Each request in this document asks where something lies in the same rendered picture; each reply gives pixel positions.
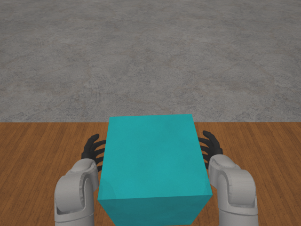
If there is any right robot forearm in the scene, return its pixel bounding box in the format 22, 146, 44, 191
208, 154, 259, 226

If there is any carton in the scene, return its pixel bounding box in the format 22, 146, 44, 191
97, 114, 213, 226

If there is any robot right hand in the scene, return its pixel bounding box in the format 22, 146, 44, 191
198, 130, 223, 169

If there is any robot left hand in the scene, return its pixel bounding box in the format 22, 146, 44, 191
81, 134, 106, 172

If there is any left robot forearm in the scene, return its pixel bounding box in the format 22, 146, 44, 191
54, 158, 99, 226

